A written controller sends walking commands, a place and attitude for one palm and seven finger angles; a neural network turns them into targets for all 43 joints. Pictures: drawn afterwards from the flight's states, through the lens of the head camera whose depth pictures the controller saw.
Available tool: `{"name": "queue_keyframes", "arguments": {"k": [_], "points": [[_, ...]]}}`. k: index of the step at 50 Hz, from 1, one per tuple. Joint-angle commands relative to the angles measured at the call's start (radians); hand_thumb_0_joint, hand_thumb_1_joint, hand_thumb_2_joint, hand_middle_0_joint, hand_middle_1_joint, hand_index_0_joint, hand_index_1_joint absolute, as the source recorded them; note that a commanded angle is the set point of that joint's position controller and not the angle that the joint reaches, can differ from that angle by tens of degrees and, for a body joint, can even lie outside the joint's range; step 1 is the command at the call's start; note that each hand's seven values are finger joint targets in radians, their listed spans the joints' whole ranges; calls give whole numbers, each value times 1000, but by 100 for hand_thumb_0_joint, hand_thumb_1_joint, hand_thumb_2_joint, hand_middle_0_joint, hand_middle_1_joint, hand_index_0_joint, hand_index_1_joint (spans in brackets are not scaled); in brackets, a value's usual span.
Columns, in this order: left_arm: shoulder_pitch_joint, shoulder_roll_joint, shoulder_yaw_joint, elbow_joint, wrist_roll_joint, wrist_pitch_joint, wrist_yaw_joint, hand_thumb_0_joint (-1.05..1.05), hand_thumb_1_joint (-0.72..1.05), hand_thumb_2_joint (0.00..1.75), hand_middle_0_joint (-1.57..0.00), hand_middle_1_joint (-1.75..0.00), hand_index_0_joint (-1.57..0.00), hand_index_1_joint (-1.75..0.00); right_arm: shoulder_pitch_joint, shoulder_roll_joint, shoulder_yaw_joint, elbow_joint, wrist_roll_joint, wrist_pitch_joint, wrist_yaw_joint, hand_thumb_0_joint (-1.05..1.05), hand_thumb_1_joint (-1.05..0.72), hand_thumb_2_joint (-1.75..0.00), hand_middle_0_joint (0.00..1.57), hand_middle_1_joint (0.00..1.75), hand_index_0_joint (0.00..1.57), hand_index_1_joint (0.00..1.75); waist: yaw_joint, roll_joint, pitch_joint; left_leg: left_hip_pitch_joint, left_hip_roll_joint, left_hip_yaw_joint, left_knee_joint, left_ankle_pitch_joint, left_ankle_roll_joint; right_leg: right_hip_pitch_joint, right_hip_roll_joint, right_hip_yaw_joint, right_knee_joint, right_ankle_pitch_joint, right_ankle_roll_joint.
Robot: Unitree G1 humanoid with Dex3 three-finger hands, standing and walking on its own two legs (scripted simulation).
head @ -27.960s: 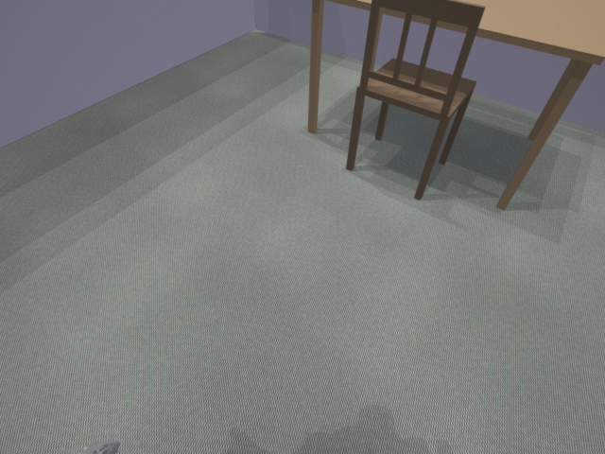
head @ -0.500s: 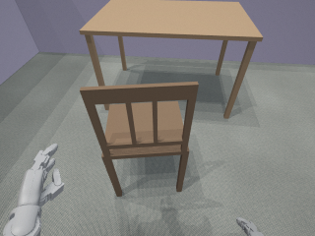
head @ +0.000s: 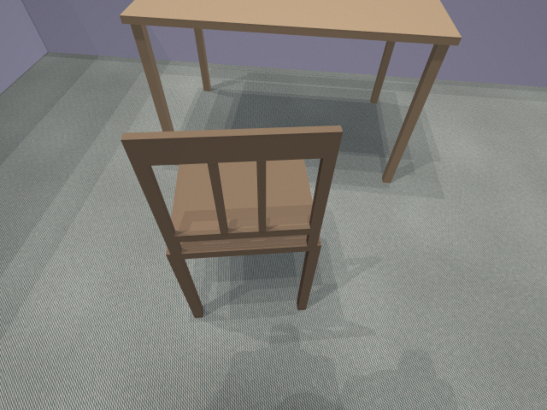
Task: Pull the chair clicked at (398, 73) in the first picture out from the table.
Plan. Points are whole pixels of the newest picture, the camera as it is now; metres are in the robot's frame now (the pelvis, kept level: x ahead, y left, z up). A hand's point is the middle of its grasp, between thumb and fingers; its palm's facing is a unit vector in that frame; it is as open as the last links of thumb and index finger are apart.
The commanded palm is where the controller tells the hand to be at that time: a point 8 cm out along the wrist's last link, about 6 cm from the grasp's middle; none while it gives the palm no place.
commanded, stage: let the arm hang, fingers relaxed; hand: left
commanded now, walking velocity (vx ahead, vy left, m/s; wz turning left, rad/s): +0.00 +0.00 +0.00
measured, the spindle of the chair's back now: (218, 199) +0.55 +0.16 -0.10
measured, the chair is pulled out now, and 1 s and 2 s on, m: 0.59 0.59 0.59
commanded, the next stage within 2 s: look to check the result in 0.50 s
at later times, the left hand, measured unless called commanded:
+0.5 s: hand out of the picture +0.00 +0.15 -0.18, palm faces +0.02 -0.98 -0.18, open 7.3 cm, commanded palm none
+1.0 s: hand out of the picture +0.00 +0.15 -0.17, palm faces +0.02 -0.98 -0.18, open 7.3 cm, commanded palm none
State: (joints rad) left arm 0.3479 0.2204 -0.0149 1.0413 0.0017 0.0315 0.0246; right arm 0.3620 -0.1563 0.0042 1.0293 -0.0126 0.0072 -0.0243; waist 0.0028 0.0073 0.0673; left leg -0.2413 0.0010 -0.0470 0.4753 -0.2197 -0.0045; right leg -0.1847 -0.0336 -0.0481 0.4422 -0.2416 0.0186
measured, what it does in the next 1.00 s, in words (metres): stands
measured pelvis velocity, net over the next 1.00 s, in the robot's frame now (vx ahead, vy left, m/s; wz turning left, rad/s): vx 0.00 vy -0.02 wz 0.00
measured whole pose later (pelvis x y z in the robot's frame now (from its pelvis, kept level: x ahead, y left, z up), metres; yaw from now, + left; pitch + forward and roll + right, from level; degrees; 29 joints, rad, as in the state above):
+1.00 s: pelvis +0.00 -0.02 +0.00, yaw +0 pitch -1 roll +0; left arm 0.30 0.14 -0.02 1.04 0.00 0.01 0.03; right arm 0.33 -0.12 0.00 1.05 -0.01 0.00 -0.04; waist 0.00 0.01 0.06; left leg -0.24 0.02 -0.05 0.47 -0.21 -0.03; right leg -0.20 -0.02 -0.05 0.47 -0.25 0.00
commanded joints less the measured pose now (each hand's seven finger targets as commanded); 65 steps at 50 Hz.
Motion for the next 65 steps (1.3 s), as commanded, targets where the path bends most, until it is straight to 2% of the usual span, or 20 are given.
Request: {"name": "queue_keyframes", "arguments": {"k": [1, 3, 7, 10, 14, 17, 21, 28, 31, 32, 34, 36, 38, 41, 43, 46, 47, 51, 58, 65], "points": [[39, 57, 9, -31, 2, -27, 7, 0, 90, 90, -20, -30, -20, -30, 61, -95, -15, -29, 1, -21, -7, 0, -90, -90, 20, 30, 20, 30, -6, -34, -6, 2, 76, -65, -97, 47, 57, -29, -67, 68, -84, 6, -66], [41, 57, 8, -26, 2, -26, 8, 0, 90, 90, -20, -30, -20, -30, 67, -91, -12, -19, 1, -21, -7, 0, -90, -90, 20, 30, 20, 30, -4, -8, 14, -15, 75, -64, -103, 47, 58, -33, -65, 70, -81, 5, -67], [48, 43, 8, -16, 3, -26, 11, 0, 90, 90, -20, -30, -20, -30, 64, -73, -12, -10, 2, -19, -9, 0, -90, -90, 20, 30, 20, 30, -2, -27, 43, -22, 71, -60, -104, 19, 59, -58, -61, 72, -89, -16, -69], [47, 34, 12, -20, 4, -28, 13, 0, 90, 90, -20, -30, -20, -30, 66, -62, -12, -6, 1, -22, -9, 0, -90, -90, 20, 30, 20, 30, -4, -3, 21, -14, 71, -58, -101, 37, 56, -50, -64, 74, -76, 0, -68], [43, 24, 14, -21, 5, -30, 14, 0, 90, 90, -20, -30, -20, -30, 64, -51, -11, -1, 0, -20, -11, 0, -90, -90, 20, 30, 20, 30, -4, -25, 42, -16, 65, -49, -88, 42, 52, -64, -67, 79, -86, -6, -72], [44, 22, 16, -19, 5, -29, 14, 0, 90, 90, -20, -30, -20, -30, 68, -43, -13, 0, 0, -17, -12, 0, -90, -90, 20, 30, 20, 30, -3, 24, 58, -34, 65, -48, -94, 10, 52, -65, -60, 78, -96, -25, -74], [40, 19, 19, -24, 4, -31, 14, 0, 90, 90, -20, -30, -20, -30, 70, -44, -12, -6, 0, -23, -13, 0, -90, -90, 20, 30, 20, 30, -4, 8, 12, -14, 69, -54, -90, 53, 52, -42, -63, 76, -76, 14, -73], [32, 17, 18, -29, 4, -29, 13, 0, 90, 90, -20, -30, -20, -30, 68, -48, -14, -9, -1, -20, -14, 0, -90, -90, 20, 30, 20, 30, -6, -4, 34, -18, 69, -52, -87, 45, 50, -57, -62, 76, -84, 2, -76], [38, 17, 20, -27, 3, -33, 13, 0, 90, 90, -20, -30, -20, -30, 71, -46, -13, -6, -1, -22, -14, 0, -90, -90, 20, 30, 20, 30, -6, -17, -4, 2, 69, -49, -77, 72, 49, -39, -65, 77, -79, 22, -75], [33, 16, 19, -29, 4, -31, 13, 0, 90, 90, -20, -30, -20, -30, 63, -44, -14, -6, 1, -19, -15, 0, -90, -90, 20, 30, 20, 30, -4, -17, 32, -10, 68, -49, -82, 54, 49, -55, -61, 75, -91, 7, -77], [32, 15, 19, -29, 3, -30, 13, 0, 90, 90, -20, -30, -20, -30, 67, -45, -13, -5, 0, -20, -16, 0, -90, -90, 20, 30, 20, 30, -6, 11, 25, -8, 71, -49, -84, 62, 48, -52, -63, 78, -84, 10, -76], [30, 18, 20, -28, 3, -31, 13, 0, 90, 90, -20, -30, -20, -30, 68, -44, -12, -4, 0, -22, -16, 0, -90, -90, 20, 30, 20, 30, -5, -1, 11, -5, 72, -53, -83, 80, 49, -39, -63, 74, -77, 28, -75], [31, 14, 19, -26, 4, -29, 14, 0, 90, 90, -20, -30, -20, -30, 59, -45, -13, -3, -1, -20, -17, 0, -90, -90, 20, 30, 20, 30, -4, 16, 38, -14, 72, -54, -91, 53, 50, -56, -59, 76, -83, 9, -76], [30, 14, 22, -27, 3, -30, 13, 0, 90, 90, -20, -30, -20, -30, 63, -48, -11, -3, 0, -23, -17, 0, -90, -90, 20, 30, 20, 30, -4, -1, 11, -8, 74, -58, -94, 65, 51, -38, -61, 70, -74, 19, -73], [33, 12, 21, -27, 4, -29, 13, 0, 90, 90, -20, -30, -20, -30, 61, -49, -12, -6, 0, -22, -18, 0, -90, -90, 20, 30, 20, 30, -4, 16, 21, -9, 75, -58, -95, 66, 53, -43, -60, 72, -78, 23, -74], [33, 14, 21, -27, 3, -30, 12, 0, 90, 90, -20, -30, -20, -30, 59, -47, -11, -5, 0, -22, -17, 0, -90, -90, 20, 30, 20, 30, -4, -4, 9, -2, 72, -55, -90, 64, 50, -39, -64, 71, -79, 20, -74], [34, 14, 19, -25, 4, -30, 13, 0, 90, 90, -20, -30, -20, -30, 55, -45, -12, -7, 1, -19, -18, 0, -90, -90, 20, 30, 20, 30, -2, -16, 31, -7, 71, -55, -91, 50, 52, -51, -61, 72, -91, 9, -76], [27, 15, 20, -29, 3, -32, 12, 0, 90, 90, -20, -30, -20, -30, 63, -46, -10, -3, 1, -23, -18, 0, -90, -90, 20, 30, 20, 30, -6, -1, 7, 6, 72, -51, -83, 95, 49, -37, -65, 76, -78, 43, -75], [28, 17, 19, -28, 3, -30, 12, 0, 90, 90, -20, -30, -20, -30, 56, -46, -11, -1, 1, -18, -18, 0, -90, -90, 20, 30, 20, 30, -5, -4, 39, -8, 71, -45, -86, 61, 47, -50, -64, 77, -91, 15, -77], [32, 18, 20, -26, 2, -32, 12, 0, 90, 90, -20, -30, -20, -30, 55, -48, -10, -2, 2, -22, -19, 0, -90, -90, 20, 30, 20, 30, -3, 1, 8, 3, 71, -51, -85, 82, 50, -32, -65, 77, -81, 37, -75]]}}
